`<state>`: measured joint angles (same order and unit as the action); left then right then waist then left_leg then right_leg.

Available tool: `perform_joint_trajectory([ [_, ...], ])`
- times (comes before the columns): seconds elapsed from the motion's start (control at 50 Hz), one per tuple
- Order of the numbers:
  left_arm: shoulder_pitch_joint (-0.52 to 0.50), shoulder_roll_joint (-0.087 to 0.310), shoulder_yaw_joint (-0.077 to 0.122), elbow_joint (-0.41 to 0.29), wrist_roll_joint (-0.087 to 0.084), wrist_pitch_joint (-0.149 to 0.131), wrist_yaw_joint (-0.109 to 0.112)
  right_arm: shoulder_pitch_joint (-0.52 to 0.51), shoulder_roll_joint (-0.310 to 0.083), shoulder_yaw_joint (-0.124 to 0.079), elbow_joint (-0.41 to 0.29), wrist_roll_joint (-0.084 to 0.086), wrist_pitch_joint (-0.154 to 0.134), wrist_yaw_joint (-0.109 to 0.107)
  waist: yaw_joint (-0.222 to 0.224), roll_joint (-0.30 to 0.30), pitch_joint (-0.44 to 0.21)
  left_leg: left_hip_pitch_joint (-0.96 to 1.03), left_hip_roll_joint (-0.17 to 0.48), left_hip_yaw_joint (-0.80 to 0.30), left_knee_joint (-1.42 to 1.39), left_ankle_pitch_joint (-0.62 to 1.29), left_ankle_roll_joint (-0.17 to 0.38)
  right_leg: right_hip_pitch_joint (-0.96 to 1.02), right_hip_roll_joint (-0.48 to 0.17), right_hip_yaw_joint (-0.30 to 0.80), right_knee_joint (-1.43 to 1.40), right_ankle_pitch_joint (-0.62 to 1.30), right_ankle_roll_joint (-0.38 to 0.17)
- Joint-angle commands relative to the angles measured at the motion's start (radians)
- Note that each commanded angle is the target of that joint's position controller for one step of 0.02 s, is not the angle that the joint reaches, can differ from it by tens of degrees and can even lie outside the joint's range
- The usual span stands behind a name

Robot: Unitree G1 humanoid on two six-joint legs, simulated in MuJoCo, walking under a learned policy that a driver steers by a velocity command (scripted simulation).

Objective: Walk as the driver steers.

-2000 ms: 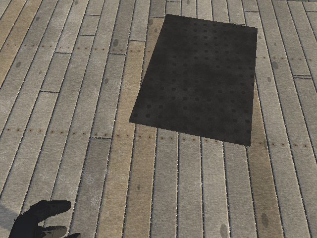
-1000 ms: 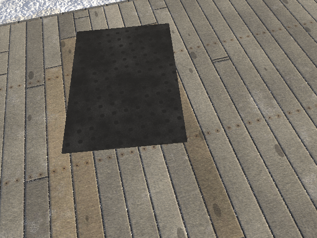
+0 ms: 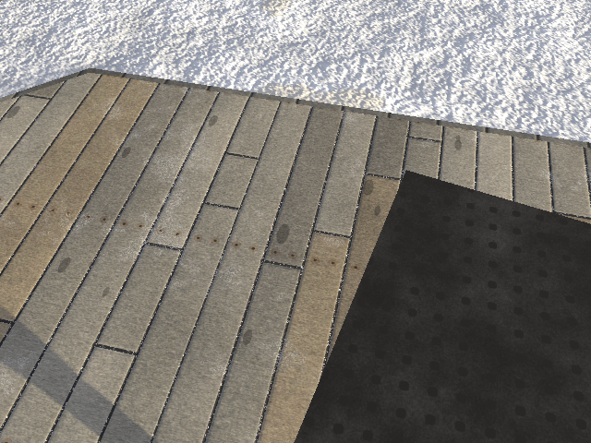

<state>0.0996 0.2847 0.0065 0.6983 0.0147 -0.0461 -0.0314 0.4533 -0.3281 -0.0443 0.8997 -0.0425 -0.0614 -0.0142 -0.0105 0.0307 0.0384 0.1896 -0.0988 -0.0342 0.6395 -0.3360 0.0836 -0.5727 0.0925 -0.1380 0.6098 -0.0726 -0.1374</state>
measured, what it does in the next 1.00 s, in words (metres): walks ahead, turning right: left foot, then right foot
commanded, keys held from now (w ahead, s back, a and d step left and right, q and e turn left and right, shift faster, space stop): w+e+shift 0.92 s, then shift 0.08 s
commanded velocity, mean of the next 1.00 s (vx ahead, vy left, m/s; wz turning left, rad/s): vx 0.98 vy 0.00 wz -0.84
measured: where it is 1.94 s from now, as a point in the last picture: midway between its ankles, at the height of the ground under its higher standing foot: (480, 202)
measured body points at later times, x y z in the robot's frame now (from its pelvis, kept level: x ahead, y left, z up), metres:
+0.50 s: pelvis +0.48 +0.00 +0.03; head +0.52 -0.01 +0.48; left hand +0.62 +0.28 -0.09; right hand +0.58 -0.31 -0.05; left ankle +0.58 +0.11 -0.70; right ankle +0.28 -0.04 -0.59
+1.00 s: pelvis +0.86 -0.25 +0.02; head +0.89 -0.26 +0.47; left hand +1.13 -0.11 -0.11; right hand +0.77 -0.51 -0.07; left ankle +0.99 -0.10 -0.60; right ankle +0.86 -0.25 -0.70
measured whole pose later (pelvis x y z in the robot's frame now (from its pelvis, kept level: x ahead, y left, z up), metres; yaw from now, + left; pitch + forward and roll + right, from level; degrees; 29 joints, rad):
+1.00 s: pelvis +0.86 -0.25 +0.02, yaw -53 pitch -1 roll -1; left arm 0.34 0.32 0.05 0.81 0.01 -0.01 0.00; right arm 0.18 -0.23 0.01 0.67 -0.06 -0.08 0.00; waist -0.01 -0.01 0.08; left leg -0.53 0.13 -0.08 1.29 -0.38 -0.06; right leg -0.25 0.22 0.01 0.54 -0.21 -0.20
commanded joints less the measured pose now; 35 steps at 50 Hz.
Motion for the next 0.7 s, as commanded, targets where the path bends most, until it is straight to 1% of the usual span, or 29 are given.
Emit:
perform_joint_trajectory([
  [0.02,0.387,0.268,0.109,0.090,-0.001,0.020,0.011,-0.043,-0.072,0.004,-0.163,0.013,-0.058,0.017,0.122,-0.281,-0.330,-0.951,-0.040,-0.088,1.042,-0.011,-0.071,0.976,-0.361,1.065,-0.333,-0.548,-0.315],
  [0.04,0.310,0.216,0.102,0.069,-0.003,0.013,0.011,-0.151,-0.100,0.011,-0.182,0.005,-0.070,0.020,0.125,-0.133,-0.210,-0.985,0.039,-0.136,1.000,0.040,-0.059,0.848,-0.366,0.989,-0.348,-0.568,-0.303],
  [0.06,0.322,0.141,0.086,0.096,-0.003,0.009,0.011,-0.205,-0.101,0.021,-0.200,-0.005,-0.080,0.026,0.088,0.014,-0.108,-0.940,0.091,-0.127,0.878,0.075,-0.042,0.661,-0.336,0.888,-0.381,-0.502,-0.257],
  [0.08,0.317,0.118,0.076,0.115,0.000,0.000,0.017,-0.263,-0.084,0.027,-0.230,-0.021,-0.072,0.027,0.053,0.065,-0.041,-0.886,0.128,-0.120,0.772,0.062,-0.046,0.509,-0.284,0.788,-0.399,-0.430,-0.217],
  [0.1,0.299,0.116,0.068,0.126,0.006,-0.008,0.024,-0.263,-0.069,0.037,-0.243,-0.037,-0.052,0.029,0.005,0.051,0.015,-0.844,0.142,-0.104,0.719,0.044,-0.060,0.383,-0.243,0.719,-0.412,-0.355,-0.202],
  [0.14,0.296,0.142,0.070,0.133,-0.001,-0.029,0.022,-0.267,-0.040,0.056,-0.264,-0.050,-0.013,0.032,-0.036,0.004,0.066,-0.834,0.180,-0.072,0.594,0.000,-0.090,0.245,-0.189,0.632,-0.449,-0.315,-0.208],
  [0.18,0.290,0.166,0.080,0.117,-0.004,-0.043,0.020,-0.394,-0.042,0.070,-0.326,-0.035,-0.012,0.041,-0.020,-0.005,0.120,-0.787,0.204,-0.018,0.363,0.109,-0.123,0.117,-0.155,0.568,-0.516,-0.234,-0.204],
  [0.2,0.290,0.156,0.082,0.114,-0.009,-0.044,0.017,-0.452,-0.028,0.076,-0.337,-0.026,-0.012,0.048,0.002,0.003,0.117,-0.730,0.192,0.014,0.266,0.218,-0.134,0.086,-0.105,0.511,-0.532,-0.207,-0.172],
  [0.22,0.294,0.174,0.091,0.109,-0.014,-0.047,0.016,-0.494,-0.006,0.086,-0.361,-0.011,-0.015,0.055,0.019,-0.047,0.121,-0.658,0.188,0.024,0.133,0.309,-0.137,0.058,-0.098,0.499,-0.535,-0.138,-0.149],
  [0.24,0.325,0.166,0.093,0.119,-0.023,-0.050,0.011,-0.534,0.004,0.089,-0.367,-0.002,-0.018,0.057,0.054,-0.037,0.110,-0.603,0.170,0.044,0.067,0.414,-0.134,0.078,-0.091,0.487,-0.528,-0.022,-0.121],
  [0.26,0.343,0.180,0.099,0.124,-0.032,-0.051,0.009,-0.549,0.008,0.088,-0.375,0.006,-0.018,0.056,0.072,-0.054,0.079,-0.557,0.155,0.046,0.021,0.490,-0.129,0.118,-0.108,0.502,-0.519,0.060,-0.107],
  [0.32,0.388,0.204,0.112,0.135,-0.028,-0.039,0.018,-0.560,-0.031,0.072,-0.377,0.005,-0.025,0.044,0.101,-0.061,0.023,-0.553,0.116,0.038,-0.109,0.442,-0.114,0.366,-0.126,0.513,-0.392,0.294,-0.064],
  [0.34,0.391,0.215,0.115,0.138,-0.025,-0.036,0.025,-0.522,-0.054,0.060,-0.367,0.003,-0.028,0.035,0.083,-0.063,-0.017,-0.501,0.091,0.038,-0.142,0.372,-0.106,0.430,-0.126,0.510,-0.300,0.438,-0.043],
  [0.36,0.387,0.244,0.120,0.139,-0.016,-0.034,0.026,-0.423,-0.094,0.040,-0.339,0.005,-0.033,0.022,0.035,-0.064,-0.102,-0.383,0.062,0.040,-0.145,0.263,-0.094,0.469,-0.122,0.502,-0.146,0.567,-0.021],
  [0.38,0.342,0.267,0.126,0.129,-0.013,-0.037,0.022,-0.256,-0.128,0.020,-0.300,0.008,-0.040,0.008,-0.067,-0.065,-0.195,-0.179,0.092,0.021,-0.147,0.221,-0.079,0.405,-0.092,0.487,0.068,0.545,-0.001],
  [0.4,0.303,0.208,0.111,0.106,-0.010,-0.051,0.019,-0.033,-0.202,-0.015,-0.265,-0.009,-0.044,-0.016,-0.166,-0.025,-0.319,0.073,0.250,-0.114,-0.115,-0.029,-0.049,0.252,-0.052,0.440,0.354,0.337,0.005],
  [0.42,0.393,0.015,0.064,0.064,-0.057,-0.055,0.028,0.033,-0.265,-0.036,-0.250,-0.056,-0.041,-0.020,-0.106,0.262,-0.479,0.366,0.602,-0.611,-0.218,-0.303,0.048,-0.078,0.046,0.316,0.695,-0.448,0.032],
  [0.44,0.346,0.081,0.056,0.035,-0.042,-0.038,0.032,-0.015,-0.259,-0.051,-0.242,-0.028,-0.024,-0.013,-0.094,0.279,-0.471,0.282,0.608,-0.828,-0.346,-0.458,0.078,-0.199,-0.024,0.253,0.816,-0.378,0.019],
  [0.46,0.228,0.135,0.070,0.041,-0.017,-0.023,0.031,-0.108,-0.151,-0.032,-0.251,-0.019,-0.022,-0.010,-0.099,0.135,-0.278,0.124,0.530,-0.629,-0.360,-0.407,0.048,-0.243,-0.087,0.231,0.791,-0.265,0.018],
  [0.48,0.174,0.133,0.072,0.036,-0.004,-0.015,0.018,-0.145,-0.091,-0.018,-0.237,-0.018,-0.022,-0.004,-0.086,0.047,-0.170,-0.002,0.483,-0.452,-0.352,-0.196,0.031,-0.226,-0.121,0.220,0.739,-0.210,0.025],
  [0.5,0.141,0.116,0.072,0.029,0.006,-0.005,0.001,-0.136,-0.071,-0.012,-0.215,-0.022,-0.023,-0.003,-0.072,0.034,-0.116,-0.084,0.442,-0.326,-0.365,-0.034,0.013,-0.204,-0.146,0.217,0.715,-0.200,0.032],
  [0.52,0.136,0.089,0.068,0.014,0.016,0.011,-0.013,-0.111,-0.054,-0.007,-0.185,-0.017,-0.029,-0.004,-0.049,0.072,-0.085,-0.137,0.424,-0.244,-0.371,0.061,0.008,-0.192,-0.161,0.213,0.706,-0.207,0.040],
  [0.54,0.118,0.058,0.059,0.001,0.018,0.026,-0.022,-0.091,-0.024,-0.001,-0.155,-0.003,-0.036,0.003,-0.032,0.073,-0.059,-0.176,0.403,-0.176,-0.392,0.103,-0.008,-0.198,-0.180,0.207,0.705,-0.205,0.041],
  [0.56,0.090,0.038,0.052,-0.027,0.016,0.039,-0.030,-0.084,-0.015,0.001,-0.136,0.010,-0.046,0.010,-0.016,0.092,-0.039,-0.194,0.411,-0.126,-0.403,0.179,-0.013,-0.221,-0.194,0.202,0.696,-0.197,0.043],
  [0.58,0.050,0.030,0.046,-0.047,0.018,0.047,-0.035,-0.077,0.007,0.005,-0.119,0.019,-0.052,0.018,-0.010,0.072,-0.012,-0.206,0.392,-0.044,-0.409,0.305,-0.032,-0.245,-0.200,0.188,0.687,-0.179,0.042],
  [0.6,0.018,0.022,0.037,-0.081,0.021,0.050,-0.043,-0.095,-0.008,0.002,-0.116,0.022,-0.059,0.020,0.009,0.091,-0.004,-0.238,0.393,0.009,-0.436,0.347,-0.030,-0.242,-0.199,0.172,0.650,-0.128,0.044],
  [0.64,-0.046,0.036,0.029,-0.116,0.019,0.050,-0.054,-0.125,-0.010,0.002,-0.105,0.020,-0.069,0.018,0.031,0.065,0.039,-0.288,0.337,0.147,-0.478,0.444,-0.051,-0.214,-0.186,0.131,0.545,-0.014,0.041],
  [0.66,-0.076,0.039,0.021,-0.139,0.015,0.050,-0.062,-0.137,-0.040,-0.004,-0.105,0.016,-0.073,0.016,0.042,0.072,0.057,-0.312,0.340,0.181,-0.507,0.453,-0.047,-0.179,-0.190,0.111,0.443,0.027,0.035],
  [0.7,-0.134,0.043,0.012,-0.155,0.015,0.049,-0.074,-0.116,-0.080,-0.012,-0.090,0.013,-0.076,0.013,0.042,0.024,0.107,-0.314,0.330,0.274,-0.526,0.612,-0.058,-0.101,-0.169,0.032,0.281,0.069,0.006],
])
